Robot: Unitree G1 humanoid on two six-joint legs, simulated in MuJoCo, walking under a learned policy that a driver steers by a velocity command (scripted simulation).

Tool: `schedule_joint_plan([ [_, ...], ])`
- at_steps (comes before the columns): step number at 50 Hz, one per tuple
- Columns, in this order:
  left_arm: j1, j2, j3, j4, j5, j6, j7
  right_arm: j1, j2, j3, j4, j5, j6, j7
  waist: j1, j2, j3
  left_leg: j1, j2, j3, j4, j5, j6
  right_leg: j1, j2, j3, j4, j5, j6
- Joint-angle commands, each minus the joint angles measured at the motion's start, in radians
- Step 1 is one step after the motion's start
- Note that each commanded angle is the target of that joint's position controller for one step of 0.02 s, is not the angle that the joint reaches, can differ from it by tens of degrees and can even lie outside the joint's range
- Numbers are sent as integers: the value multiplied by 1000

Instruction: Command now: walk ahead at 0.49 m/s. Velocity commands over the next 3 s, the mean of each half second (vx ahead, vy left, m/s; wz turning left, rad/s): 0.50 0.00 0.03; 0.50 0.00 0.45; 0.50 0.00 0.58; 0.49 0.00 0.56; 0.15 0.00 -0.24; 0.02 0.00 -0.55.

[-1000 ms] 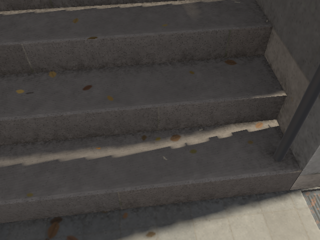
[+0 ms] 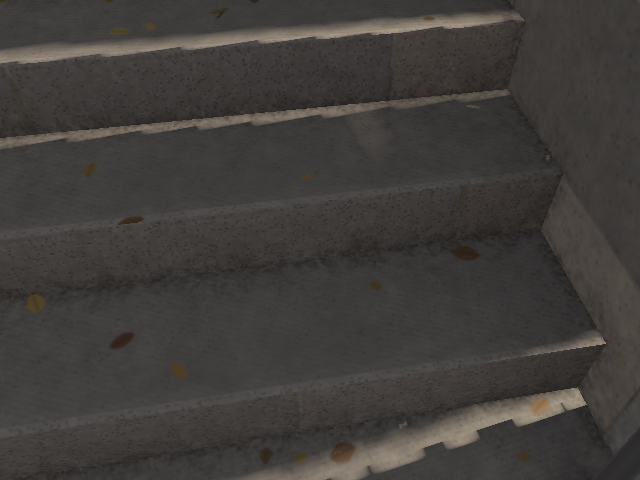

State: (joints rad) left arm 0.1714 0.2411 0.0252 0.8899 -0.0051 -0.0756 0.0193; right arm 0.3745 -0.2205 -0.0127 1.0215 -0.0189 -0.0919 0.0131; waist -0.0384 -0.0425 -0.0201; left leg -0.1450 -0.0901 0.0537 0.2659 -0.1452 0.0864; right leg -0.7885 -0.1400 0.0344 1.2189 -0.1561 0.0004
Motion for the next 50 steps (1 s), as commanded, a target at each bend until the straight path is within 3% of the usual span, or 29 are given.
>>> schedule_joint_plan([
  [1, 92, -4, -4, -1, -20, 17, 0, 66, -110, -15, -21, 5, 14, -24, 28, 124, 53, 10, 330, -277, -144, -110, 209, -164, -12, -30, 226, -32, 37],
  [4, -46, -7, -7, -85, -34, 6, 0, 216, -90, -7, 40, 16, 31, -52, -24, 148, 143, 289, 434, -388, -112, -169, 230, -672, -22, 30, 729, -246, 49],
  [9, -261, -125, -101, -299, -25, -35, -26, 249, -80, 1, 63, 9, 52, -73, -36, 93, 228, 347, 457, -313, -42, -39, 112, -1044, -41, 59, 974, -458, 24],
  [11, -318, -133, -140, -400, -14, -36, -47, 143, -88, 11, 45, 35, 58, -93, 30, 71, 245, 39, 352, -157, -144, -80, 41, -797, -83, -29, 631, -369, 35],
  [12, -336, -138, -151, -436, 16, -39, -52, 150, -98, 7, 35, 35, 62, -94, 25, 33, 193, -155, 330, -116, -246, -54, 60, -482, -77, -109, 463, -205, 22],
  [13, -320, -153, -164, -463, 40, -48, -63, 103, -154, -16, 10, 70, 59, -89, 60, -13, 108, -401, 305, -71, -351, 120, 80, 32, -59, -170, 190, -109, -17],
  [14, -256, -89, -129, -418, 28, -46, -61, 175, -167, -14, 19, 77, 50, -76, 38, 4, -33, -350, 266, -69, -279, 480, 118, 295, 54, -295, 169, -51, -26],
  [15, -29, -39, -85, -387, -8, -50, -49, 164, -243, -23, 28, 60, 36, -56, 164, 220, -210, -159, 304, -65, -84, 1180, 105, 517, 130, -253, 141, -123, -53],
  [16, 167, 101, -29, -342, -16, -39, -37, 106, -328, -48, 19, 42, 42, -41, 283, 304, -315, 79, 300, -61, 144, 1498, 50, 565, 168, -200, -41, -155, -75],
  [17, 271, 232, 19, -299, 5, -22, -37, 105, -329, -48, 38, 50, 37, -38, 350, 323, -370, 142, 298, -106, 391, 1467, 18, 671, 186, -72, -276, -190, -100],
  [18, 450, 200, 14, -148, 70, 24, 22, 107, -180, -61, -36, 66, -4, 6, 240, -161, -332, -157, 73, -60, 900, 401, -51, 753, -108, 427, -574, 6, -152],
  [19, 519, 290, 42, -107, 60, 42, 29, 244, -72, -43, -26, 21, -46, 18, 176, -311, -503, -255, -78, -331, 1315, -146, -38, 885, -276, 830, -762, 511, -170],
  [20, 360, 239, 48, -118, 48, 46, 20, 174, -1, -35, -83, 1, -38, 25, 100, -203, -481, -408, -30, -394, 1427, -94, -17, 790, -276, 865, -869, -103, -137],
  [21, 183, 131, 28, -105, 46, 52, 14, 69, 22, -29, -140, -19, -12, 30, 39, -113, -262, -492, 54, -250, 1428, 18, -8, 590, -215, 754, -875, -634, -149],
  [22, 72, 15, 8, -70, 40, 51, 22, -17, 47, -28, -166, -40, 3, 19, 15, -77, -86, -568, 98, -192, 1460, 120, 4, 416, -181, 610, -784, -775, -123],
  [24, 112, -113, -25, 31, 53, 31, 19, -94, 91, -8, -209, -32, 37, -6, -5, -11, 15, -644, 70, -203, 1659, 174, 26, 274, -150, 389, -770, -553, -102],
  [25, 136, -115, -22, 66, 56, 8, 11, -103, 100, -3, -236, -14, 50, -15, -17, 0, 40, -739, 62, -205, 1754, 120, 30, 295, -160, 337, -800, -486, -92],
  [26, 47, -123, -50, 27, 110, -14, -48, -90, 84, 8, -176, 67, 53, 51, 17, -108, 80, -881, 39, -401, 1802, 238, 194, 220, -127, 288, -845, -351, -144],
  [27, 73, -120, -47, 72, 139, -23, -79, -92, 7, -14, -200, 65, 55, 68, -1, -16, 36, -967, 39, -378, 1854, 267, 232, 261, -151, 236, -854, -250, -175],
  [28, 33, -108, -48, 86, 131, -25, -89, -80, 0, -13, -198, 48, 52, 73, -36, 30, -2, -995, 35, -357, 1858, 261, 255, 268, -139, 156, -862, -210, -179],
  [31, 16, -68, -45, 94, 113, -34, -85, -106, -18, -15, -183, 36, 67, 93, -47, -58, -64, -1098, 44, -211, 2077, 201, 199, 348, -85, -41, -920, -130, -211],
  [35, 264, -109, -72, 201, 146, -42, -79, -288, 36, 31, -248, 42, 80, 57, 26, -6, -47, -1422, 106, -187, 2036, 160, 191, 629, -101, -98, -947, -11, -197],
  [38, 323, -153, -88, 241, 164, -26, -115, -345, 41, 43, -273, 62, 118, 20, 46, 27, -12, -1573, 166, -177, 1903, 132, 170, 773, -160, -111, -993, 56, -174],
  [41, 393, -103, -91, 247, 184, -23, -128, -438, 31, 46, -281, 23, 128, 22, 90, -34, -28, -1568, 187, -75, 1711, 138, 133, 805, -146, -157, -1033, 9, -175],
  [42, 445, -80, -88, 257, 163, -14, -130, -467, 53, 59, -258, 4, 134, 39, 131, -17, 10, -1598, 228, -67, 1701, 60, 122, 834, -220, -127, -1091, 17, -196],
  [43, 462, -72, -87, 263, 167, -5, -134, -484, 70, 63, -252, 13, 131, 44, 136, -1, 33, -1651, 228, -60, 1682, 45, 132, 889, -228, -139, -1108, 31, -198],
  [44, 385, -91, -90, 231, 172, -6, -132, -488, 61, 55, -239, 5, 124, 52, 85, 4, 26, -1447, 260, 10, 1557, 97, 159, 769, -189, -245, -1128, 203, -177],
  [46, 289, -25, -83, 196, 108, -18, -119, -531, 68, 61, -282, -3, 136, 89, 4, -50, -37, -967, 190, 132, 1432, 36, 181, 492, -122, -352, -1122, 719, -179],
  [50, 262, 217, -21, 169, 67, -39, -93, -397, -1, 57, -272, 16, 113, 95, -73, -175, -98, -792, -24, 206, 854, -289, 66, 987, -201, -323, -842, 1676, -192],
])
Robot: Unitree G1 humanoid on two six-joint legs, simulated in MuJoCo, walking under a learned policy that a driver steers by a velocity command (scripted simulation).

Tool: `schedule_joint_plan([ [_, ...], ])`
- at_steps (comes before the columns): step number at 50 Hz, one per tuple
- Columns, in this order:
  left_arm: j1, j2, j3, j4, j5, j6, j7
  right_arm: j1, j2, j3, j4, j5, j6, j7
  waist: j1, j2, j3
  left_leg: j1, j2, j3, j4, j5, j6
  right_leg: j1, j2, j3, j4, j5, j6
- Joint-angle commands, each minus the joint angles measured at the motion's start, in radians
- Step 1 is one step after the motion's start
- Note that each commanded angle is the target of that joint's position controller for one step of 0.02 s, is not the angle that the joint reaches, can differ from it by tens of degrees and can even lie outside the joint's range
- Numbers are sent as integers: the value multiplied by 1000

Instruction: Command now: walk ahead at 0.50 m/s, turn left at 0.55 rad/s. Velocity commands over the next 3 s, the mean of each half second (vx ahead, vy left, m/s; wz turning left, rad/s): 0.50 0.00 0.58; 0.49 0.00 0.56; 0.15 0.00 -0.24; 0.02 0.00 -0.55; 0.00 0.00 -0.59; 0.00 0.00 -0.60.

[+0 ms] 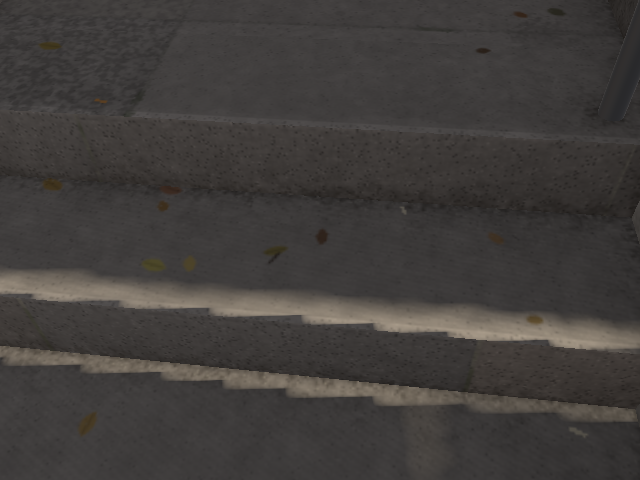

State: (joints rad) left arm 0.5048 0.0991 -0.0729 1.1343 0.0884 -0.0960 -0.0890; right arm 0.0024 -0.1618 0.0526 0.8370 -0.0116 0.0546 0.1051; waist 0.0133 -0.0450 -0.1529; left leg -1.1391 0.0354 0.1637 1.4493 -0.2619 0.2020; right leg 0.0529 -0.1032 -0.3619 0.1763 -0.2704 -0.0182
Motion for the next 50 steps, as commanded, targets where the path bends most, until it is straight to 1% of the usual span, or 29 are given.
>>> schedule_joint_plan([
  [1, -108, 400, 94, -70, 7, -15, -10, 132, -103, -30, -46, 29, -41, -21, -182, -220, -10, 428, -199, 84, -457, -49, -44, 91, -215, 84, 347, 1966, -193],
  [2, -46, 303, 82, -98, 79, -19, -33, 463, -197, -58, 57, 18, -44, -53, -212, -49, -259, 1067, -120, -188, -378, 402, 85, -357, -160, 151, 734, 1796, -158],
  [3, -12, 226, 76, -93, 91, -6, -93, 744, -236, -70, 183, -12, -41, -71, -207, 189, -402, 1411, 64, -742, -791, 518, 279, -723, 38, 221, 1143, 502, -93],
  [4, -129, 202, 97, -137, -17, 5, -98, 783, -285, -106, 184, -25, -54, -64, -262, 183, -217, 1228, 158, -998, -999, 320, 264, -895, 185, 483, 1701, 265, -86],
  [5, -216, 152, 93, -153, -32, 5, -77, 711, -272, -114, 198, -19, -89, -71, -210, 117, -24, 1070, 137, -901, -969, 37, 165, -1098, 158, 560, 1887, 269, -99],
  [7, -351, 123, 89, -228, 17, -1, -42, 521, -120, -83, 222, 6, -131, -49, -91, 106, 67, 907, 73, -750, -938, -123, 142, -1236, 171, 555, 2046, 166, -160],
  [8, -375, 60, 62, -265, 15, 9, -21, 426, -23, -48, 244, -20, -126, -34, -14, 22, 64, 800, 61, -696, -958, -128, 110, -1240, 148, 561, 2019, 201, -196],
  [9, -381, 45, 52, -283, 27, 22, -6, 355, 1, -31, 242, -24, -129, -28, 32, -21, 104, 712, 65, -664, -992, -109, 99, -1261, 119, 531, 2017, 160, -209],
  [11, -385, 82, 56, -302, 2, 35, 25, 214, -8, -25, 181, -33, -153, -40, 91, 52, 127, 524, 28, -510, -1086, -58, 55, -1178, 87, 463, 1903, -7, -197],
  [12, -423, 86, 52, -310, -22, 34, 32, 266, -31, -26, 185, -54, -162, -54, 57, 156, 135, 493, 13, -482, -1122, -55, 61, -1194, 112, 428, 2097, -94, -183],
  [15, -618, 110, 22, -440, -30, 28, 65, 544, -61, -9, 290, -127, -159, -55, -5, -2, 123, 681, 43, -539, -1097, -32, -1, -1387, 71, 455, 1974, -111, -175],
  [16, -665, 119, 19, -480, -41, 26, 72, 549, -87, -14, 283, -125, -165, -51, -18, 38, 122, 672, 29, -504, -1121, -10, -5, -1353, 34, 447, 1809, -72, -162],
  [18, -725, 134, 13, -527, -38, 60, 57, 279, -209, -36, 105, -14, -170, -26, 86, 72, 107, 173, 39, -471, -1365, 108, 16, -661, 15, 342, 1365, -101, -54],
  [19, -603, 126, 19, -478, -51, 75, 37, 259, -261, -42, 90, 29, -183, -29, 136, 143, 70, 156, 79, -461, -1344, 569, 85, -481, 86, 236, 1439, -14, 18],
  [21, -530, 225, 51, -477, -54, 96, 23, 339, -350, -83, 77, 102, -199, -19, 135, 191, -34, 655, 78, -406, -1155, 1169, 101, -511, 191, 136, 958, -21, 32],
  [22, -369, 254, 70, -432, -55, 90, 43, 393, -293, -86, 120, 63, -193, 3, 139, 229, -95, 832, 66, -370, -977, 1347, 85, -429, 198, 212, 765, 49, -1],
  [23, -102, 316, 89, -343, -61, 78, 63, 551, -117, -57, 171, -39, -180, 6, 111, -27, -380, 727, 15, -342, -530, 1202, -18, -88, -11, 688, 709, 398, -263],
  [24, 43, 385, 107, -298, -15, 75, 96, 488, -16, -39, 129, -62, -166, 22, 189, -300, -302, 219, -204, -419, -78, 186, -68, 75, -261, 1372, 277, 77, -499],
  [25, -7, 332, 90, -294, -2, 32, 106, 316, -52, -54, 64, -30, -171, 11, 180, -314, -64, -81, -119, -475, 291, 220, -39, -57, -218, 1360, 212, -546, -340],
  [26, -131, 304, 98, -271, -42, 8, 96, 271, -67, -69, 66, -11, -170, -12, 102, -244, 82, -120, -84, -403, 334, 256, -36, -228, -198, 1180, 245, -600, -284],
  [28, -222, 64, 57, -193, -53, 22, 94, 220, -63, -65, 72, -33, -149, -22, 21, 43, 77, -88, -63, -343, 437, 185, 27, -329, -199, 884, 285, -350, -255],
  [29, -276, -28, 31, -175, -42, 32, 97, 230, -40, -57, 83, -34, -134, -22, -29, 80, 100, -30, -31, -341, 418, 172, 32, -433, -195, 809, 255, -293, -215],
  [31, -310, -10, 30, -159, -42, 23, 105, 205, -17, -40, 72, -22, -122, -14, -64, 70, 125, -78, -17, -329, 385, 134, 41, -461, -135, 647, 173, -203, -176],
  [33, -302, 22, 23, -151, 6, 19, 98, 111, -49, -31, 27, 7, -118, 2, -59, 45, 91, -96, -2, -272, 331, 182, 44, -445, -115, 465, 100, -112, -160],
  [37, -175, 97, 18, -113, 40, -4, 91, 90, -115, -47, 42, 2, -109, 40, -24, 15, 110, -131, -1, -235, 476, 242, 8, -368, -116, 337, 46, 30, -187],
  [41, 40, 81, 9, -32, 82, -4, 80, -53, -65, -19, -54, 13, -104, 7, 64, 24, 149, -446, 28, -257, 491, 115, 55, 17, -183, 304, 56, 132, -203],
  [44, 146, 64, -5, -7, 65, -5, 87, -104, -56, -12, -91, -11, -104, 27, 96, 21, 185, -407, 50, -151, 389, 209, 32, 18, -187, 253, 38, 168, -208],
  [48, 246, 89, 10, 64, 97, 18, 88, -373, 24, 21, -244, -16, -93, -12, 140, 27, 285, -604, 101, -109, 258, 8, 78, 346, -228, 286, -36, 493, -202],
  [50, 184, 90, 13, 47, 61, -6, 66, -452, 21, 33, -295, -26, -56, -4, 89, 11, 254, -269, 116, -21, -63, 17, 73, 161, -182, 231, -92, 678, -215],
])
Over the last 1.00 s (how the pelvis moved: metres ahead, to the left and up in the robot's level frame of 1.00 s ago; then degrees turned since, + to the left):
0.57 -0.12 0.16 15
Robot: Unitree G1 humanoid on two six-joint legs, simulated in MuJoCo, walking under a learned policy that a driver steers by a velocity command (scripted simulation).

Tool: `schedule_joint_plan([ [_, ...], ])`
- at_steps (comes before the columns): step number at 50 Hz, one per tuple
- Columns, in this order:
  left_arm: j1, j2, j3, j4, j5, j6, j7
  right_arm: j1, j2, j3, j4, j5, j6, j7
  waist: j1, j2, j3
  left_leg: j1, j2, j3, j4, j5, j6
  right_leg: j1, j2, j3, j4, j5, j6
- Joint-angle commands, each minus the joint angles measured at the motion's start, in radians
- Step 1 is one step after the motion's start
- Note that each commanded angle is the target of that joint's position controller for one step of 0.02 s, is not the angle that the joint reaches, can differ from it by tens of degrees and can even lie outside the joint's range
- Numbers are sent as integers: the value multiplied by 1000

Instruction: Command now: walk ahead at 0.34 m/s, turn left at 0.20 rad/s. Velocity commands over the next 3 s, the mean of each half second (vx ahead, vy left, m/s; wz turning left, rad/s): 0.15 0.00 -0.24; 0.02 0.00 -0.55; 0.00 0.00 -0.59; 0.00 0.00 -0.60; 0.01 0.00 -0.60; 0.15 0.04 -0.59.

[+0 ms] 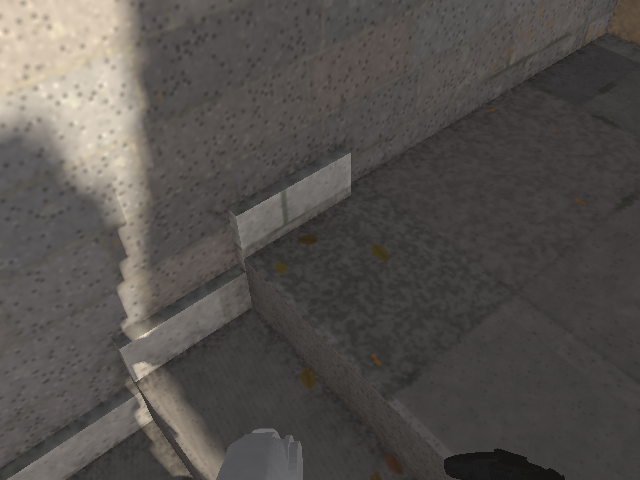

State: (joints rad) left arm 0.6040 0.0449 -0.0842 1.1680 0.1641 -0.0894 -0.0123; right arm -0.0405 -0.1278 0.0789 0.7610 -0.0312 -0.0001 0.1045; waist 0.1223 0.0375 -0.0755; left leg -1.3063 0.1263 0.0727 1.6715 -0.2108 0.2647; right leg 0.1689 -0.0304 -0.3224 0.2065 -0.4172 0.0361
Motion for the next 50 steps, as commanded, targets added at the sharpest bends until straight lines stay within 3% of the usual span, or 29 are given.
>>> schedule_joint_plan([
  [1, -9, 130, 17, -19, -54, -26, -54, -412, -12, 15, -228, -15, 51, 4, -109, -147, 130, 345, -13, 115, -439, -20, -26, -293, -244, 132, -170, 1014, -283],
  [3, 98, 212, 39, 9, -114, -61, -77, -291, -17, 7, -221, 16, 88, 12, -183, -234, 82, 697, -141, 190, -475, -83, -119, -330, -306, 126, -57, 1626, -297],
  [4, 11, 285, 93, -37, -213, -35, -11, 168, -91, -39, -39, 25, 32, -56, -230, -152, 42, 904, -191, 204, -530, -185, -90, -305, -238, 111, 217, 1855, -185],
  [5, 87, 259, 81, -40, -241, -56, 4, 260, -56, -57, -16, 67, -9, -85, -284, -146, -104, 1366, -121, 39, -608, -68, -65, -611, -227, 147, 482, 1771, -130],
  [6, 91, 264, 76, -37, -17, -77, -141, 304, -78, -47, -23, 39, 41, -45, -367, -208, -346, 1623, 27, -264, -707, 179, 0, -839, -240, 352, 460, 1371, -164],
  [7, 37, 253, 125, -37, -84, -50, -166, 474, -187, -91, 86, -53, 41, -48, -357, -54, -269, 1549, 187, -532, -950, 350, 94, -849, -38, 307, 798, 436, -124],
  [8, 38, 260, 155, -18, -156, -37, -160, 664, -274, -138, 165, -92, 34, -47, -368, -40, -329, 1326, 312, -774, -1141, 394, 170, -746, 13, 449, 1407, 281, -105],
  [10, -47, 118, 146, -35, -129, -77, -129, 432, -208, -123, 196, -81, -24, -55, -242, 26, -146, 1017, 278, -556, -1178, 251, 114, -877, -33, 519, 1771, 254, -140],
  [12, -139, -19, 103, -53, -133, -56, -80, 193, -46, -88, 196, -61, -44, -58, -133, -87, -51, 840, 209, -315, -1186, -28, -25, -897, -79, 502, 1700, 297, -205],
  [14, -157, 23, 106, -86, -145, -7, -55, 54, 63, -66, 162, -63, -69, -48, -41, -109, 4, 702, 178, -148, -1247, 20, -111, -810, -110, 509, 1528, 221, -197],
  [17, -137, 94, 127, -98, -165, -7, -72, -42, -8, -99, 79, -48, -128, -91, 26, 16, 31, 621, 103, 105, -1391, 198, -109, -611, -62, 415, 1426, 153, -107],
  [19, -96, 160, 145, -120, -163, -25, -87, -200, -168, -149, 5, -55, -142, -94, 71, 6, 31, 591, 90, 214, -1393, 269, -115, -483, -28, 404, 1383, 130, -52],
  [21, -100, 202, 156, -167, -144, -18, -93, -133, -230, -173, 1, -41, -141, -104, 51, 6, 35, 840, 99, 222, -1339, 293, -145, -495, -58, 373, 1028, 147, -3],
  [24, -233, 165, 124, -259, -123, 6, -44, -27, -242, -190, 24, -46, -114, -108, -59, 51, 71, 1139, 253, 122, -1287, 536, -52, -567, -83, 366, 678, 101, 22],
  [26, -217, 128, 113, -276, -116, 17, -14, -4, -224, -192, 51, -20, -90, -101, -79, 14, 57, 1213, 251, 104, -1202, 378, -61, -529, -37, 305, 438, 228, -6],
  [27, -229, 174, 134, -291, -127, -6, 3, 54, -187, -185, 65, -8, -89, -94, -105, -40, 50, 1206, 188, 121, -1115, 274, -100, -491, 26, 295, 372, 292, -57],
  [28, -259, 275, 152, -313, -130, -25, 24, 147, -96, -172, 40, -8, -88, -92, -180, -272, 20, 1147, 32, 235, -889, 21, -188, -474, -43, 487, 300, 935, -224],
  [29, -263, 369, 167, -342, -157, -35, 22, 125, -49, -154, -29, -19, -102, -104, -183, -429, 6, 878, -148, 212, -731, -361, -277, -343, -175, 815, 190, 1116, -449],
  [31, -225, 320, 175, -334, -110, -51, -2, -127, -122, -166, -94, -16, -100, -107, -45, -231, -5, 621, -123, -17, -557, -410, -302, -244, -186, 824, 154, 669, -369],
  [34, -316, 262, 161, -404, -143, -9, 0, -144, -153, -173, -118, -24, -96, -132, -85, -55, -62, 625, -77, -128, -437, -345, -270, -310, -218, 803, 235, 718, -343],
  [35, -340, 230, 146, -425, -138, 5, -2, -96, -140, -174, -112, -18, -96, -140, -120, -46, -66, 661, -82, -124, -529, -306, -273, -336, -194, 783, 227, 695, -329],
  [38, -428, 320, 175, -524, -161, 25, -2, -48, -104, -165, -97, -34, -97, -122, -140, -72, -56, 851, -150, -49, -829, -256, -341, -422, -100, 744, 219, 488, -302],
  [40, -454, 344, 191, -556, -133, 20, -28, -17, -112, -166, -90, -1, -108, -118, -136, -134, -55, 919, -147, -54, -825, -93, -334, -445, -140, 801, 243, 603, -322],
  [44, -401, 289, 176, -539, -155, 37, -45, -34, -109, -157, -125, 28, -127, -130, -118, -140, -72, 1045, -141, -12, -1177, 200, -246, -382, -98, 829, 310, 716, -285],
  [45, -359, 238, 163, -552, -148, 40, -44, -42, -178, -178, -134, 19, -131, -144, -81, -44, -138, 1145, -56, -108, -1173, 604, -135, -423, 7, 715, 430, 564, -182],
  [46, -294, 197, 151, -573, -141, 51, -36, -19, -262, -201, -143, 4, -134, -146, -59, 104, -225, 1344, 157, -335, -1189, 976, 85, -608, 139, 570, 649, 166, -52],
  [47, -297, 285, 182, -554, -138, 66, -17, 65, -270, -210, -125, -29, -128, -138, -121, 177, -178, 1408, 354, -516, -1259, 1154, 233, -833, 196, 516, 1051, -351, 36],
  [48, -259, 346, 214, -524, -140, 73, -4, 102, -247, -200, -107, -42, -126, -129, -101, 16, -150, 1331, 366, -483, -1280, 1063, 209, -881, 171, 516, 1405, -305, 59],
  [50, -265, 327, 207, -483, -141, 85, 10, -47, -135, -137, -132, -30, -100, -95, -62, 13, -73, 1154, 245, -252, -1273, 902, 111, -950, 153, 563, 1621, -59, 29],
])
Over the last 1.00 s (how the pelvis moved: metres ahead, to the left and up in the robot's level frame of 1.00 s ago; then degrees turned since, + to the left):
0.49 0.05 0.29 37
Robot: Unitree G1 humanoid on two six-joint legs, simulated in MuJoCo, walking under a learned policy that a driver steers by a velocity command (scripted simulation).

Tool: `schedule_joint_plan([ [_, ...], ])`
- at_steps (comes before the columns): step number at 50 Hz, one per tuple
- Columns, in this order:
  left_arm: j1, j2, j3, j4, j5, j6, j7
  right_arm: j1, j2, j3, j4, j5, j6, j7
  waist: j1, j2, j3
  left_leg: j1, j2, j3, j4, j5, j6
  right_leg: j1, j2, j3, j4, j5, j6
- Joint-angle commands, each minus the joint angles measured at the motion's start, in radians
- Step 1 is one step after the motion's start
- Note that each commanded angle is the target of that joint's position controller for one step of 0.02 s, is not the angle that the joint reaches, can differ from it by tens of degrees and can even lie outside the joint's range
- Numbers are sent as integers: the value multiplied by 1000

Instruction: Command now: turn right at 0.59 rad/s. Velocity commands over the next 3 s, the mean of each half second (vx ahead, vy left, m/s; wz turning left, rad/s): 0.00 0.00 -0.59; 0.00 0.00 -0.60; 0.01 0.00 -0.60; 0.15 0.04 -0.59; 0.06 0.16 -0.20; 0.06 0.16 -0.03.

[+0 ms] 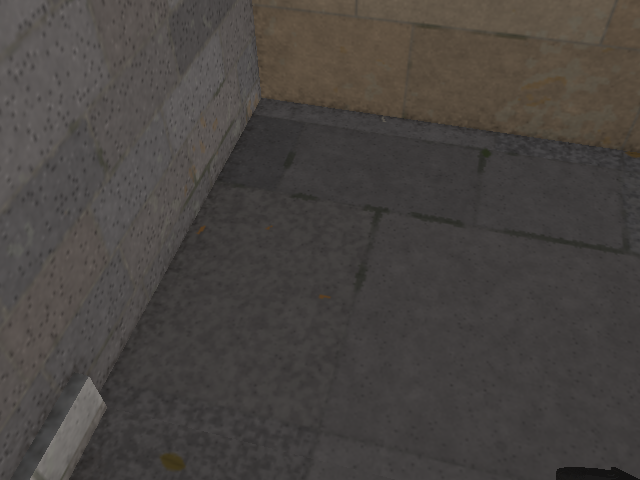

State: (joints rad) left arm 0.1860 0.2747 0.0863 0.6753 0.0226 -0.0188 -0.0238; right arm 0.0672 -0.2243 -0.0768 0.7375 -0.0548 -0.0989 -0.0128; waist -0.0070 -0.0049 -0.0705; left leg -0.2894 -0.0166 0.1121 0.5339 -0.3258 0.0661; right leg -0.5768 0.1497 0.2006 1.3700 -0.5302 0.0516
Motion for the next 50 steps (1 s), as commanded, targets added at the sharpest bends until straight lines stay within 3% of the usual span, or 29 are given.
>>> schedule_joint_plan([
  [1, 83, 69, 19, -17, 22, 7, 19, -214, 7, 44, -142, 10, 12, 18, 65, 16, -86, 112, 346, -221, -133, 1016, 293, -199, -27, 7, 438, 109, 15],
  [2, 8, 58, 13, -53, 31, -1, 11, -215, 7, 55, -151, 15, 24, 9, 72, 40, -128, 123, 300, -155, -139, 958, 277, -176, -50, -56, 427, 116, 28],
  [4, -46, 58, 4, -57, 14, -8, 14, -136, -17, 61, -150, 2, 34, -5, 27, 52, -132, 265, 262, -104, -144, 843, 252, -241, -76, -64, 247, 114, 72],
  [6, -88, 25, -17, -64, 8, -16, 12, 16, -79, 43, -103, 10, 30, -15, -19, 88, -103, 347, 278, -85, -179, 757, 249, -257, -104, -103, 57, 55, 103],
  [7, -63, 12, -24, -52, 11, -16, -10, 42, -113, 32, -92, 26, 21, -19, -15, 111, -84, 314, 289, -50, -216, 693, 247, -213, -135, -170, -16, 9, 112],
  [8, -49, 0, -34, -62, 12, -15, -25, 6, -154, 19, -97, 24, 22, -22, 11, 134, -78, 234, 283, -17, -227, 680, 244, -121, -152, -237, -102, -31, 111],
  [12, 21, -9, -60, -83, 9, -9, -52, -20, -199, -5, -114, -15, 15, -19, 19, 119, -64, 186, 408, -52, -205, 633, 237, 49, -243, -195, -439, 84, 10],
  [15, 81, 3, -44, -73, -4, -18, -65, -55, -211, -20, -108, -4, 19, -22, 34, 113, -35, 163, 418, -34, -158, 391, 184, 171, -205, -246, -723, 288, -53],
  [17, 77, 28, -18, -76, -10, -45, -49, 13, -162, -13, -60, -1, 31, -15, 4, 90, -41, 126, 360, 5, -58, 180, 85, 282, -114, -310, -918, 440, -135],
  [18, 101, 91, 9, -74, 3, -62, -25, 66, -74, 5, -60, 0, 27, -15, -13, -29, -84, 56, 256, 105, 119, 97, -17, 400, -174, -187, -932, 773, -224],
  [19, 183, 248, 51, -77, -15, -73, 6, 102, 5, 31, -134, 11, 17, -23, -20, -257, -188, -220, 84, 163, 363, -223, -153, 666, -437, 214, -941, 1311, -500],
  [20, 285, 252, 60, -51, 10, -95, -6, 1, -70, 18, -175, 44, -1, -22, 90, -223, -193, -434, 4, -3, 610, -382, -200, 779, -520, 342, -972, 1211, -530],
  [21, 301, 219, 55, -3, 29, -108, -30, -120, -76, 20, -180, 50, 3, -13, 132, -195, -140, -552, 11, -94, 937, -356, -177, 719, -487, 254, -943, 1102, -451],
  [23, 149, 114, 10, -35, 6, -83, -58, -77, -170, -21, -136, 32, 14, -27, 56, -85, -67, -592, 30, -171, 1180, -222, -115, 506, -438, 138, -929, 1023, -389],
  [24, 78, 63, -12, -42, -8, -63, -60, -46, -155, -12, -142, 13, 19, -24, 10, -52, -35, -568, 30, -172, 1122, -153, -93, 407, -408, 115, -952, 955, -390],
  [25, 73, 27, -29, -41, 1, -41, -53, -67, -111, 4, -168, 9, 27, -23, -10, -50, -42, -562, 16, -178, 1100, -138, -100, 367, -381, 123, -961, 893, -398],
  [26, 64, 28, -36, -50, 19, -28, -45, -60, -102, 13, -173, 16, 31, -24, -15, -59, -68, -578, 3, -177, 1105, -129, -117, 380, -383, 140, -973, 863, -409],
  [28, 26, 80, -28, -92, 21, -40, -31, 34, -127, 10, -129, 33, 33, -15, -16, -139, -105, -524, -23, -141, 1309, -78, -154, 321, -391, 152, -986, 925, -426],
  [33, 173, 36, -60, -58, 26, -71, -18, 2, -148, 28, -159, 19, 41, -29, 63, -56, -83, -707, -7, -167, 1310, -71, -190, 457, -352, 155, -918, 880, -388],
  [34, 189, 54, -58, -57, 22, -73, -12, -9, -139, 32, -175, 23, 39, -37, 73, -114, -88, -701, -20, -145, 1373, -99, -194, 454, -348, 178, -916, 930, -403],
  [38, 191, 52, -68, -56, 18, -90, 0, -23, -135, 37, -205, 25, 43, -46, 84, -115, -67, -745, -16, -170, 1397, -118, -208, 451, -362, 273, -890, 886, -412],
  [41, 132, 64, -69, -65, 12, -94, 17, -15, -115, 45, -226, 9, 44, -29, 50, -92, -67, -627, 16, -142, 1225, -93, -219, 351, -318, 256, -897, 824, -375],
  [43, 4, 103, -63, -99, 5, -94, 28, 50, -77, 59, -223, 1, 57, 6, -14, -58, -63, -386, 52, -103, 849, -47, -218, 199, -261, 220, -934, 729, -325],
  [45, -92, 125, -50, -126, -3, -79, 30, 108, -22, 72, -200, 4, 72, 46, -41, -78, -36, -145, 45, -91, 452, -131, -185, 104, -253, 251, -938, 688, -302],
  [46, -77, 136, -39, -114, 0, -68, 28, 131, -7, 69, -187, 23, 76, 58, -22, -123, -46, -108, 30, -105, 310, -108, -179, 165, -271, 313, -944, 673, -304],
  [47, -81, 140, -26, -96, -1, -54, 20, 224, -32, 54, -155, 50, 74, 62, -22, -151, -66, -27, 23, -134, 139, 64, -170, 244, -295, 368, -936, 656, -310],
  [48, -67, 133, -28, -74, -20, -38, 13, 237, -65, 39, -145, 72, 71, 62, -24, -120, -41, 29, 16, -138, -93, 197, -162, 303, -298, 408, -929, 641, -312],
  [49, -2, 113, -26, -29, -34, -32, 10, 236, -97, 24, -138, 63, 69, 38, -9, -89, -73, 100, 10, -135, -201, 226, -123, 339, -276, 409, -871, 556, -290],
  [50, 140, 57, -32, 3, -28, -32, 23, 214, -189, -9, -182, 35, 44, 22, 57, -7, -159, 253, 145, -190, -71, 552, 34, 264, -181, 289, -742, 340, -190],
])
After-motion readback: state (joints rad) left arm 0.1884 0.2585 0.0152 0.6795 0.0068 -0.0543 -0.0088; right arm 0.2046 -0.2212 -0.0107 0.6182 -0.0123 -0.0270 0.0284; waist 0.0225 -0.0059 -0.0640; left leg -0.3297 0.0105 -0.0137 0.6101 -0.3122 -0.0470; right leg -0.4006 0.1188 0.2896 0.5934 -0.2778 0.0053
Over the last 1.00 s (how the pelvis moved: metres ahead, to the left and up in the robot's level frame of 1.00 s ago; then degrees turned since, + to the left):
0.29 0.00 0.17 -29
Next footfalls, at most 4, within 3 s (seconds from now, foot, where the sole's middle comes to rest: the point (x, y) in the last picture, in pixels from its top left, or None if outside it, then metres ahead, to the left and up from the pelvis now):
0.34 right None -0.03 -0.16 -0.77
0.98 left None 0.07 0.09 -0.77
1.72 right None -0.06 -0.30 -0.77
2.18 left None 0.18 -0.45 -0.61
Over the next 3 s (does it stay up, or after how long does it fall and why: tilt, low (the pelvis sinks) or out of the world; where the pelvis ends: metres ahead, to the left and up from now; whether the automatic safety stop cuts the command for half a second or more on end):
stays up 0.19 -0.41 0.15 its command is cut before an obstacle after 1.8 s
